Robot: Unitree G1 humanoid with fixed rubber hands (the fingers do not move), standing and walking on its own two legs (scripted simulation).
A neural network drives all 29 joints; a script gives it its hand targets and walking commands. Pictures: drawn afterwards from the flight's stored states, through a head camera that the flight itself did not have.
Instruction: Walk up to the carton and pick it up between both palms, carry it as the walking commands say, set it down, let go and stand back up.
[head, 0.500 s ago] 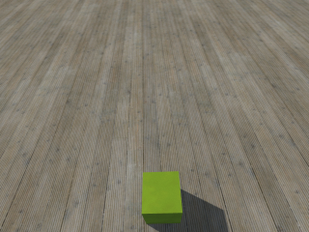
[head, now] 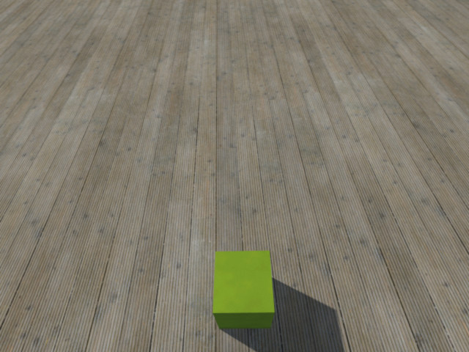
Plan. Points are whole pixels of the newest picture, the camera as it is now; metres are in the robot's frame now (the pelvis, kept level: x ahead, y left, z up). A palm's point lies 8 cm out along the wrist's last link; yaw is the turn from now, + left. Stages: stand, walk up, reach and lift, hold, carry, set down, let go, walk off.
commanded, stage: reach and lift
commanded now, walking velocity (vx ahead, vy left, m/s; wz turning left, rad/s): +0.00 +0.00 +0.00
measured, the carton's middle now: (243, 290) +0.40 +0.02 -0.64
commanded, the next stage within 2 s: none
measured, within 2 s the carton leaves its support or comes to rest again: neither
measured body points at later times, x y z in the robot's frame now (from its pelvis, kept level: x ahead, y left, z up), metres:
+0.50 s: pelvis -0.04 +0.03 -0.06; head +0.09 +0.03 +0.37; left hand +0.16 +0.22 -0.18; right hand +0.16 -0.19 -0.18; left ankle -0.01 +0.15 -0.73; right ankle +0.00 -0.09 -0.73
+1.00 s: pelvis -0.09 +0.03 -0.10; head +0.10 +0.02 +0.31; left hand +0.28 +0.23 -0.20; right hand +0.28 -0.17 -0.20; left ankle -0.01 +0.15 -0.73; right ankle +0.00 -0.09 -0.73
